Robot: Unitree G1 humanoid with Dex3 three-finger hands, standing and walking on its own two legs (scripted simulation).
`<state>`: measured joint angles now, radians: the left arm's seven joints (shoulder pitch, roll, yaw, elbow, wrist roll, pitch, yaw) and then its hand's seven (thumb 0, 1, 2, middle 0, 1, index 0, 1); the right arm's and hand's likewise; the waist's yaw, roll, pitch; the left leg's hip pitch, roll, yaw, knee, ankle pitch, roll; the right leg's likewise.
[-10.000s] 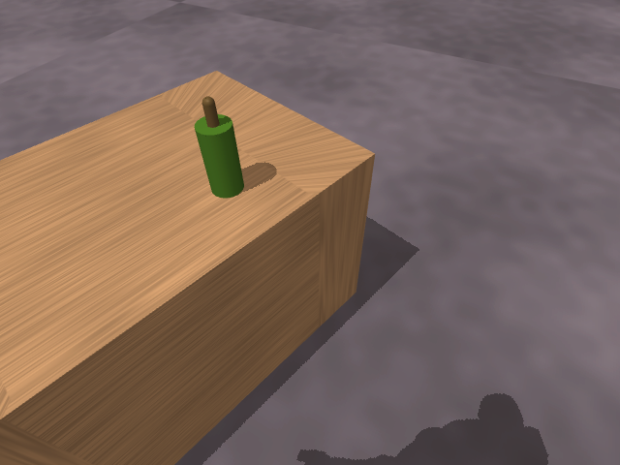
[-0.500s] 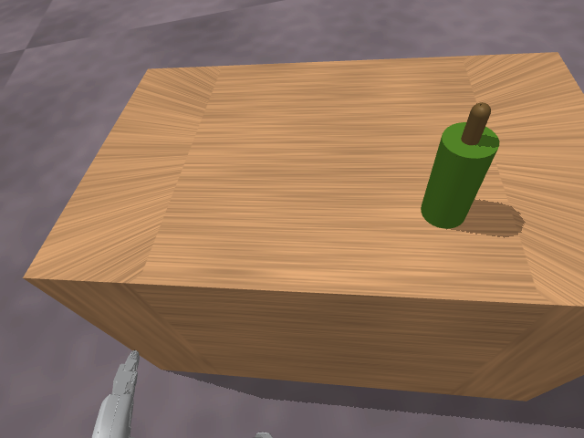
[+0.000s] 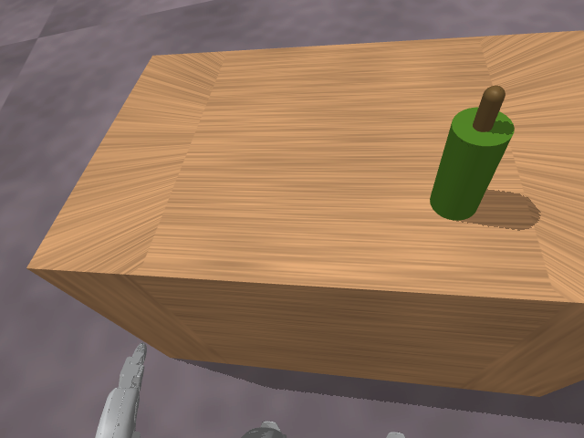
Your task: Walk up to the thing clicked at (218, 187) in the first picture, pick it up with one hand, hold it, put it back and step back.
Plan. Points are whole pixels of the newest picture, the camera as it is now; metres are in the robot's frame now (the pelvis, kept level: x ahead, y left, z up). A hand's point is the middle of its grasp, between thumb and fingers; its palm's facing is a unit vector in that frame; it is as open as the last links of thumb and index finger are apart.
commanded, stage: go down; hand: right
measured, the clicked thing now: (471, 154) +0.53 -0.20 +0.04
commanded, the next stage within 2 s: approach in 0.98 s
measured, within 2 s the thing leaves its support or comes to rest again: neither
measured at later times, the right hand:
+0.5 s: hand out of the picture +0.43 -0.39 +0.13, palm faces +0.22 +0.97 +0.03, open 17.4 cm
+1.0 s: hand out of the picture +0.43 -0.39 +0.12, palm faces +0.23 +0.97 +0.03, open 17.4 cm
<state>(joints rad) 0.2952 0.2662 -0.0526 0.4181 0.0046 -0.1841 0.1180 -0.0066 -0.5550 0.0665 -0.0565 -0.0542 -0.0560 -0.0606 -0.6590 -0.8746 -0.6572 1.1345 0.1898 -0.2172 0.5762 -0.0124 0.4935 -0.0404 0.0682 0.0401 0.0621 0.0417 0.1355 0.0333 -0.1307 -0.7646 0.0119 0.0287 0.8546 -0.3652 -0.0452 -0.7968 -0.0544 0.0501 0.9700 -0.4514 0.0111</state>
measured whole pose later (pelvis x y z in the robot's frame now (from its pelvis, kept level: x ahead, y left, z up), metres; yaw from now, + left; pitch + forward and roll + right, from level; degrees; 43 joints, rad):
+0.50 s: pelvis +0.00 +0.00 -0.01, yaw +0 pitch +18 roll +4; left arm 0.30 0.27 -0.06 0.38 0.01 -0.16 0.11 -0.01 -0.55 0.06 -0.05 -0.05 -0.05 -0.06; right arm -0.75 -0.96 -0.68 1.21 0.15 -0.20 0.57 -0.01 0.52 -0.04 0.07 0.04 0.06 0.04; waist 0.16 0.03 -0.13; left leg -0.81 0.00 0.04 0.88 -0.38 -0.04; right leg -0.85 -0.06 0.06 1.01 -0.47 0.01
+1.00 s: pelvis +0.00 +0.00 -0.01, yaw +0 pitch +18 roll +4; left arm 0.32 0.27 -0.05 0.34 0.00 -0.14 0.09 -0.01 -0.55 0.06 -0.06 -0.05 -0.06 -0.06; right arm -0.74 -0.95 -0.69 1.20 0.15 -0.20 0.56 -0.01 0.52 -0.04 0.06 0.04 0.06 0.04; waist 0.16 0.03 -0.14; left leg -0.82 0.00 0.04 0.88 -0.38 -0.04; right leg -0.86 -0.06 0.06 1.01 -0.47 0.01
